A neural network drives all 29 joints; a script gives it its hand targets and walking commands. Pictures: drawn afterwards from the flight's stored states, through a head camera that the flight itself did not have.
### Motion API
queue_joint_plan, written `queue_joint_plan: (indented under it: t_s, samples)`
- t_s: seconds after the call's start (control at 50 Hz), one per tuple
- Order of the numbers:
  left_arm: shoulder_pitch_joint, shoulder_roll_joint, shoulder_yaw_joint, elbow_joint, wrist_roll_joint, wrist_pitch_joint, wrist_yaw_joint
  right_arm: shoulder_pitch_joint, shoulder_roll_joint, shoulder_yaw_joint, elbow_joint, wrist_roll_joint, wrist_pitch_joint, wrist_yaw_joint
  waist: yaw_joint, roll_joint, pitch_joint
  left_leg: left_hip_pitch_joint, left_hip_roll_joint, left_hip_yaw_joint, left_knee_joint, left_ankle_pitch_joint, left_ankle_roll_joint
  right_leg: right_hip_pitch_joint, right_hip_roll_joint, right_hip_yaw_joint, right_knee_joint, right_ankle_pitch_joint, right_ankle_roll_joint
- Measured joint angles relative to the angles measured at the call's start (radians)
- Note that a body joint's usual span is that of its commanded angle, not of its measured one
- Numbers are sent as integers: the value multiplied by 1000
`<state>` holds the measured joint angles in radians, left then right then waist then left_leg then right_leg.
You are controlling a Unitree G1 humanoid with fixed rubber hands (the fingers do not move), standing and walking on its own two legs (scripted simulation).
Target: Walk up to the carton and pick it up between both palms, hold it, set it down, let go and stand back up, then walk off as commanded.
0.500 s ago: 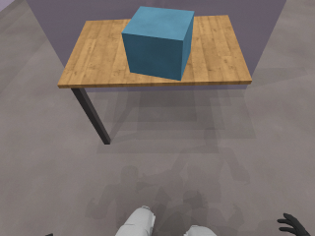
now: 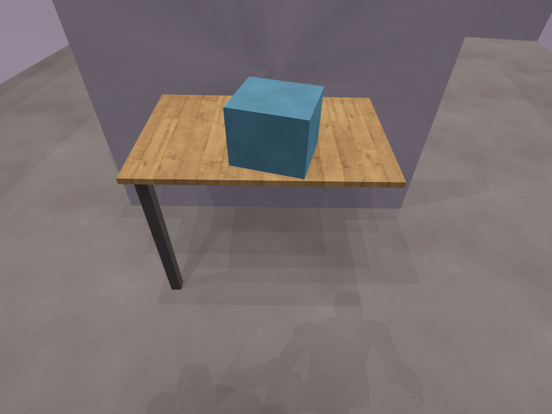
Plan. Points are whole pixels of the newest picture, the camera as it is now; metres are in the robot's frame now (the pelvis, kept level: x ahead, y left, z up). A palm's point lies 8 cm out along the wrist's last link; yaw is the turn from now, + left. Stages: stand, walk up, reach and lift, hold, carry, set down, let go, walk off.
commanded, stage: walk off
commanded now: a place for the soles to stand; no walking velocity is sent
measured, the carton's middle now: (275, 126) +0.93 -0.02 -0.05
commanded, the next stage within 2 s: stand in 1.14 s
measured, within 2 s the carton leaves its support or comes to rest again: neither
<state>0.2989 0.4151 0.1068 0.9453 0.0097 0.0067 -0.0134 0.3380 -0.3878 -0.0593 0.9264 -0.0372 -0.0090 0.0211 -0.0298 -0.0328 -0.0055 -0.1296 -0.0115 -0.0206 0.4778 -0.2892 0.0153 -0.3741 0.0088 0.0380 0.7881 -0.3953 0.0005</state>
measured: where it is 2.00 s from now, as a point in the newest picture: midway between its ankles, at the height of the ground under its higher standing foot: outside the picture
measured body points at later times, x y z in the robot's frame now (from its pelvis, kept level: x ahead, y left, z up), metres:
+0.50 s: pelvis +0.04 +0.01 -0.01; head +0.04 +0.01 +0.44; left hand +0.07 +0.35 -0.12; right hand +0.13 -0.29 -0.13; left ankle +0.07 +0.15 -0.74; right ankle +0.05 -0.12 -0.73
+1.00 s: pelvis +0.05 +0.02 -0.01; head +0.06 +0.01 +0.44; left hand +0.16 +0.33 -0.11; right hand +0.19 -0.29 -0.12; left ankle +0.07 +0.15 -0.74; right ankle +0.05 -0.12 -0.74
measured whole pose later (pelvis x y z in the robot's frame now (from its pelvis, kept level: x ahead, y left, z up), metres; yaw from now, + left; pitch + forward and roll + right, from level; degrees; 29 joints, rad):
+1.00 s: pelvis +0.05 +0.02 -0.01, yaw +0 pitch -3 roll +0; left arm 0.14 0.37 0.03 0.98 0.01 -0.03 0.00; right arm 0.08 -0.38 -0.04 0.94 0.00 0.00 0.02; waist -0.01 0.01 0.05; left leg -0.24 0.03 0.04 0.58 -0.29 -0.01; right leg -0.21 -0.03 0.03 0.59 -0.34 0.02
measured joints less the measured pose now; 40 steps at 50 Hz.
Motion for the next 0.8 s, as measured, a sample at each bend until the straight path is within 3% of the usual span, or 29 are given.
queue_joint_plan:
  t_s: [0.06, 0.1, 0.16, 0.24, 0.3, 0.38, 0.42, 0.5, 0.54, 0.6, 0.8]
  samples:
    - [-4, -9, -4, 21, 3, -20, -7, -8, -15, -1, -18, 0, 2, 8, -8, 0, -12, -28, 8, 4, 34, -28, 5, 71, -15, -32, -157, 16, -8]
    - [-16, -26, -8, 28, 6, -37, -1, -21, -33, -2, -26, -1, 10, 8, -5, 27, 3, -53, 29, -1, 96, -57, -4, 102, 1, -46, -232, 150, -18]
    - [-33, -48, -21, 10, 19, -60, 3, -20, -43, -6, -27, 13, 18, 3, -5, 69, 11, -137, 19, -61, 258, -161, 22, 97, 13, -90, -210, 150, -35]
    - [-43, -50, -31, -12, 24, -68, 8, -49, -40, -7, -1, 13, 21, 13, 25, 79, 42, -238, 7, -54, 391, -203, 27, 122, -6, -107, -232, 139, -45]
    - [-37, -41, -28, -13, 22, -66, 9, -71, -40, -11, -5, 9, 12, 21, 40, 86, 66, -263, 31, -35, 354, -152, 21, 136, -18, -107, -240, 141, -30]
    - [-36, -20, -29, -8, 18, -42, 8, -91, -40, -15, 4, 17, -2, 19, 48, 94, 88, -186, 52, -22, 161, -20, 10, 138, -35, -108, -182, 95, -5]
    - [-44, -8, -27, -2, 14, -27, 9, -112, -23, -15, 22, 16, -3, 11, 55, 64, 109, -153, 32, -1, 133, 55, -25, 138, -61, -87, -134, 60, 5]
    - [-48, -18, -38, 31, 2, -15, 10, -138, 7, 10, 39, 9, -7, 8, 52, 37, 86, -142, 26, 32, 121, 22, -23, 128, -51, -34, -124, 0, -21]
    - [-61, -26, -47, 43, -4, -31, 8, -150, 15, 21, 36, 10, -1, 7, 45, 36, 86, -146, 29, 31, 126, 14, -26, 140, -48, -33, -162, 70, 0]
    - [-73, -40, -58, 33, -4, -49, 11, -176, 24, 24, 22, 23, -3, 3, 38, 36, 92, -152, 37, 39, 139, -1, -26, 140, -42, -25, -170, 60, 28]
    - [-154, -48, -78, 23, -5, -47, 15, -240, 29, 36, 14, 34, -5, -6, 26, 23, 85, -132, 40, 57, 127, -15, -21, 153, -40, -9, -182, 49, 28]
